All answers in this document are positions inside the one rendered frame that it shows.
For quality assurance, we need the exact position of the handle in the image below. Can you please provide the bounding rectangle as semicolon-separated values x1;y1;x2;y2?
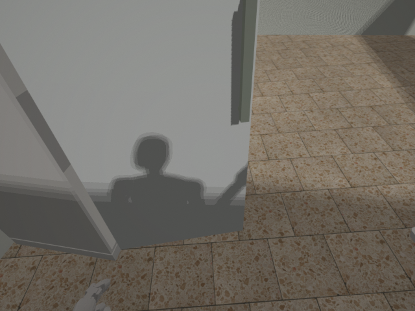
238;0;257;122

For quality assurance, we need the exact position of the robot left hand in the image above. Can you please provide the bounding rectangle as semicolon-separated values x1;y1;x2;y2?
73;279;111;311

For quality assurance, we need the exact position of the fridge door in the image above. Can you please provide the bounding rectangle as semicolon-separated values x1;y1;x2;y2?
0;0;260;249

